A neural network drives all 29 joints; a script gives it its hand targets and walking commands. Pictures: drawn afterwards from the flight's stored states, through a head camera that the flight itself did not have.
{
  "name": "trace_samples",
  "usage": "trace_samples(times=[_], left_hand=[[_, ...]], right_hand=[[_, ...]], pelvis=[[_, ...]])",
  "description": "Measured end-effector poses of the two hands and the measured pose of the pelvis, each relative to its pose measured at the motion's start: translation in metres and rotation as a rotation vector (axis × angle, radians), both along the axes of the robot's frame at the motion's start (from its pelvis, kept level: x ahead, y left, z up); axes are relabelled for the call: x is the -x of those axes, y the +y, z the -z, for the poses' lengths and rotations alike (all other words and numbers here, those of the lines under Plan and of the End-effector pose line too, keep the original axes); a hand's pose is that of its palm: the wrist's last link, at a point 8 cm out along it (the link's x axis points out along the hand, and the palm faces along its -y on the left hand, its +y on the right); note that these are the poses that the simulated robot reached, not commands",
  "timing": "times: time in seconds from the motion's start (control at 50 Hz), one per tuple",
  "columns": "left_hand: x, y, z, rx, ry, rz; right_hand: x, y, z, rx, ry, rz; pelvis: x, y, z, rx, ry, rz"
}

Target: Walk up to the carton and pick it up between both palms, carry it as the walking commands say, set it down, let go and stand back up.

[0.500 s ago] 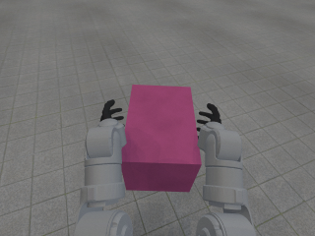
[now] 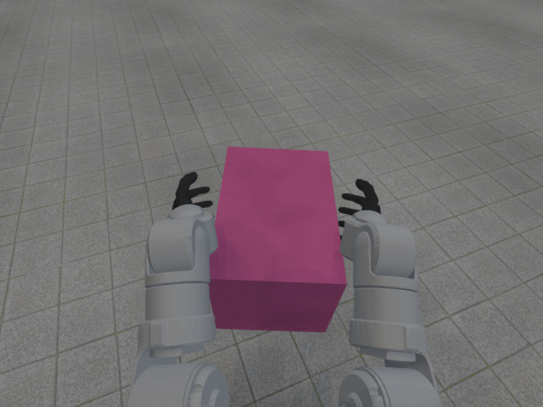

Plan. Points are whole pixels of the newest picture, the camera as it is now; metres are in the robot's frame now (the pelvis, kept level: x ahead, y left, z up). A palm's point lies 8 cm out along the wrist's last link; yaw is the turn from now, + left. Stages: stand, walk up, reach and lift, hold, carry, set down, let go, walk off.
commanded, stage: carry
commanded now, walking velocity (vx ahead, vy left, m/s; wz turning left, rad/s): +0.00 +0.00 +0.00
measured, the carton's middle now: (274, 236) +0.40 +0.00 +0.04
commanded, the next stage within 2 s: none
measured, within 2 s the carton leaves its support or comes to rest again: neither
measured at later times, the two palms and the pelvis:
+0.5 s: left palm (182, 230) +0.34 +0.13 +0.12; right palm (361, 236) +0.34 -0.11 +0.12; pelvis -0.01 +0.00 +0.00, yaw +0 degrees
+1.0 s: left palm (183, 233) +0.34 +0.13 +0.12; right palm (364, 240) +0.33 -0.12 +0.12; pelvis -0.01 +0.00 +0.00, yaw +0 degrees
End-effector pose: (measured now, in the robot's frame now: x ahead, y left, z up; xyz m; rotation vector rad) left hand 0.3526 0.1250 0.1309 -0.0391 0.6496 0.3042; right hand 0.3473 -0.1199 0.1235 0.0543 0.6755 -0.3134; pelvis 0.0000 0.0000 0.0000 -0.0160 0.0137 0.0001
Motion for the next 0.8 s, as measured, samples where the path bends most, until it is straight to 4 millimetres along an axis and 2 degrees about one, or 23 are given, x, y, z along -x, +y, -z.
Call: trace_samples(times=[0.34,0.44,0.56,0.8], left_hand=[[0.012,0.003,-0.001,0.008,-0.011,0.002],[0.012,0.005,0.002,0.022,-0.008,0.002],[0.011,0.006,0.009,-0.002,0.024,0.006],[0.01,0.005,0.006,0.008,-0.001,0.013]], right_hand=[[0.013,0.003,-0.003,0.01,-0.01,0.0],[0.012,0.005,-0.003,0.029,-0.006,-0.004],[0.012,0.006,0.009,0.026,0.03,-0.018],[0.011,0.004,0.005,0.022,0.003,-0.014]], pelvis=[[0.01,0.003,0.001,0.004,-0.015,0.0],[0.01,0.003,0.001,0.004,-0.014,0.0],[0.01,0.003,0.001,0.004,-0.014,0.0],[0.01,0.003,0.001,0.004,-0.014,0.0]])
